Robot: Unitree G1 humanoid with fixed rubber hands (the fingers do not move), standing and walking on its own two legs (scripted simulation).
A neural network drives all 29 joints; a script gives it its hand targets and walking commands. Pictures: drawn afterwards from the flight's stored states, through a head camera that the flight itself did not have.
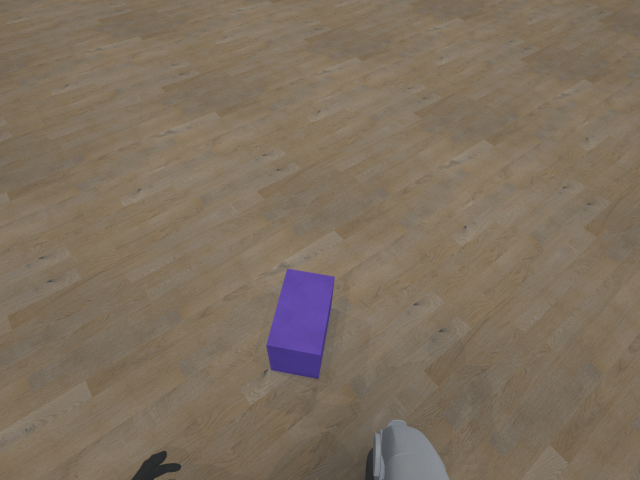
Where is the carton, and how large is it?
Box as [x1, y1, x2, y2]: [266, 269, 334, 378]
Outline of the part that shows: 287,269 266,344 270,366 273,370 317,378 330,310 334,277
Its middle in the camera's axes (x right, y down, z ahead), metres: -0.06 +0.28 +1.24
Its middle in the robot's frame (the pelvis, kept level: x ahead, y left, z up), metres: +0.61 +0.00 -0.68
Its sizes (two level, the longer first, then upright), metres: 0.258 0.154 0.206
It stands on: the floor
